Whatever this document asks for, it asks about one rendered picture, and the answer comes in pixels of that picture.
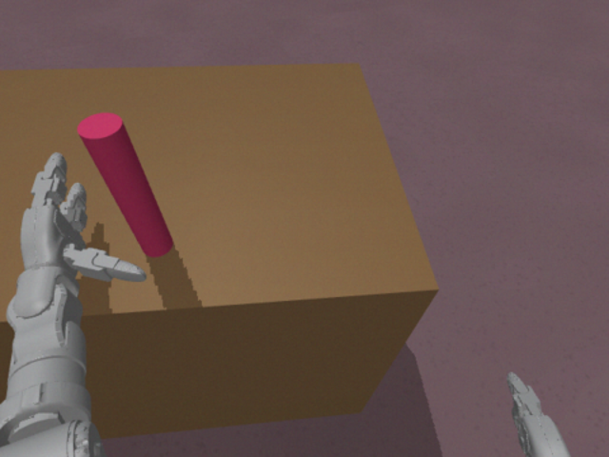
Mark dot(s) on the right robot hand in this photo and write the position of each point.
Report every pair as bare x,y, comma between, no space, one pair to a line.
538,434

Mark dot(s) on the left robot hand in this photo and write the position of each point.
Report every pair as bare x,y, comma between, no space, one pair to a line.
50,236

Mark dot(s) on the left robot arm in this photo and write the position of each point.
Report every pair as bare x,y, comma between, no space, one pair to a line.
47,411

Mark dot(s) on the can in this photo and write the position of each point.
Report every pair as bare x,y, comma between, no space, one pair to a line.
108,143

